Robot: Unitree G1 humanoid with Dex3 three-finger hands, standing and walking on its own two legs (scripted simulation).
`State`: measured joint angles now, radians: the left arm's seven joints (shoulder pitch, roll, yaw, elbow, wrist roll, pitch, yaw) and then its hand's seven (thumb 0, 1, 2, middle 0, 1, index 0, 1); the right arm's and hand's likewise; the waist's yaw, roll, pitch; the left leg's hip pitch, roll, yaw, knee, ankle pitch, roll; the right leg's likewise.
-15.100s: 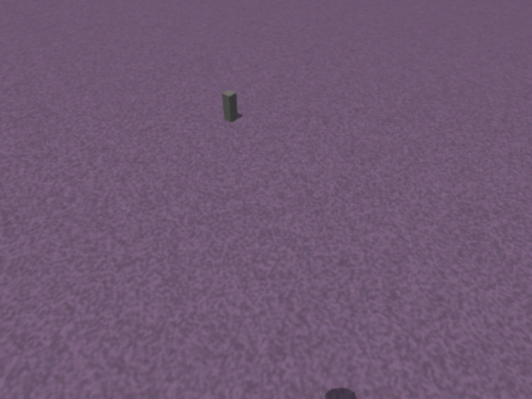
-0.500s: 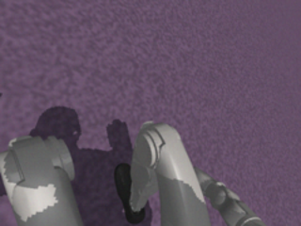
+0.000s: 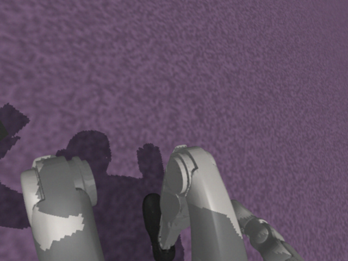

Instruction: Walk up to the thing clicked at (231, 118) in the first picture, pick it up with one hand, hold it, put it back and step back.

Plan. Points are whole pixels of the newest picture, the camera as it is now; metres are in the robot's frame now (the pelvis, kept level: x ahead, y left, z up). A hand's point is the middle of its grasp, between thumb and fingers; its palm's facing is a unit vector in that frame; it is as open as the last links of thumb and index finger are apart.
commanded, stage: settle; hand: left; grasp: from the side
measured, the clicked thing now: out of the picture +0.39 +0.33 -0.15
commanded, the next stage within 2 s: lift in 1.42 s
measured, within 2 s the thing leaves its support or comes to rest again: neither
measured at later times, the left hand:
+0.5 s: hand out of the picture +0.37 +0.35 -0.02, palm faces +0.49 -0.87 -0.04, open 10.6 cm
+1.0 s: hand out of the picture +0.38 +0.35 +0.03, palm faces +0.48 -0.88 -0.04, open 10.6 cm
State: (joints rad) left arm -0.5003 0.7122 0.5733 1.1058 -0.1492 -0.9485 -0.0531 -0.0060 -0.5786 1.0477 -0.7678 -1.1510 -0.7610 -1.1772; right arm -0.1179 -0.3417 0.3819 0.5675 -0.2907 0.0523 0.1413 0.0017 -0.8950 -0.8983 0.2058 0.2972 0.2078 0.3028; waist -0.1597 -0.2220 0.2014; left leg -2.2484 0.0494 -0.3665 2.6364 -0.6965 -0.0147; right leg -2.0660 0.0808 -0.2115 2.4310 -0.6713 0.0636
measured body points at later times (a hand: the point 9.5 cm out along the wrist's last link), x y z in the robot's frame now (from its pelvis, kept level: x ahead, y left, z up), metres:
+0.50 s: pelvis +0.01 -0.01 +0.03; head +0.19 +0.12 +0.42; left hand +0.34 +0.40 -0.02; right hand +0.23 -0.23 -0.06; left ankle +0.08 +0.13 -0.25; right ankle +0.13 -0.13 -0.25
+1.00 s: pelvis +0.02 -0.02 +0.06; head +0.20 +0.08 +0.46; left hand +0.35 +0.39 +0.04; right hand +0.22 -0.25 -0.05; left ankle +0.08 +0.13 -0.25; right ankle +0.13 -0.13 -0.25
